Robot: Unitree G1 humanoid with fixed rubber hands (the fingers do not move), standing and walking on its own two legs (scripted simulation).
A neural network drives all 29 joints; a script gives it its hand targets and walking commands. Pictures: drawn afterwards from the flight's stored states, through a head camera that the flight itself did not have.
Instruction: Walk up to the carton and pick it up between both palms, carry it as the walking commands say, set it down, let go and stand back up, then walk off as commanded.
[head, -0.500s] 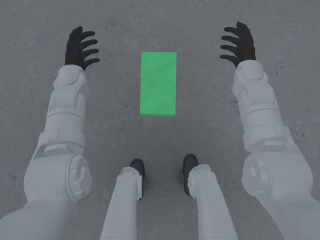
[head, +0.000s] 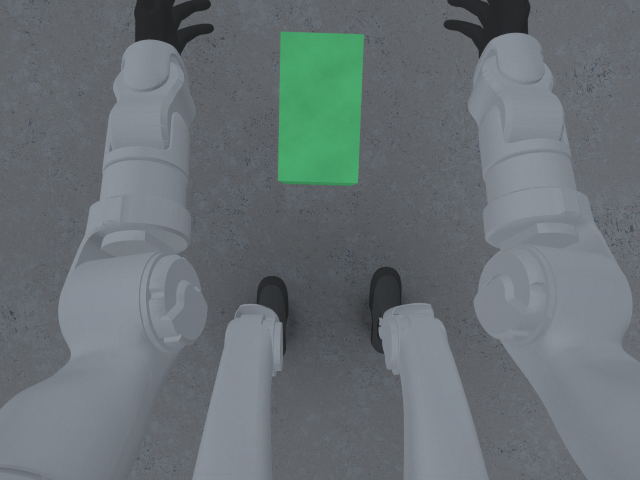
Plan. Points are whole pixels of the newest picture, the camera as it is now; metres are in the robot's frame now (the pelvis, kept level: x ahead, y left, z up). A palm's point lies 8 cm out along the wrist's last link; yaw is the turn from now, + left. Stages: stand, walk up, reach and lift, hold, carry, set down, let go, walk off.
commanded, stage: reach and lift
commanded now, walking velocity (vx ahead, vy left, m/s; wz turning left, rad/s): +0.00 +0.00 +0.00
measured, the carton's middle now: (319, 118) +0.55 +0.02 -0.56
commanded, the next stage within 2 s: none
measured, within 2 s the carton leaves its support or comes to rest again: neither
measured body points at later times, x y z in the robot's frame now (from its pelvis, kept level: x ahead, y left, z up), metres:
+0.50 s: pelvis -0.02 -0.01 -0.15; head +0.35 +0.00 +0.11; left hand +0.55 +0.18 -0.30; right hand +0.56 -0.15 -0.30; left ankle +0.06 +0.13 -0.61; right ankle +0.09 -0.14 -0.61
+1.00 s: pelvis -0.04 +0.00 -0.25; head +0.35 +0.01 -0.04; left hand +0.54 +0.17 -0.44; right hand +0.55 -0.15 -0.44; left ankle +0.06 +0.13 -0.61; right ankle +0.08 -0.14 -0.61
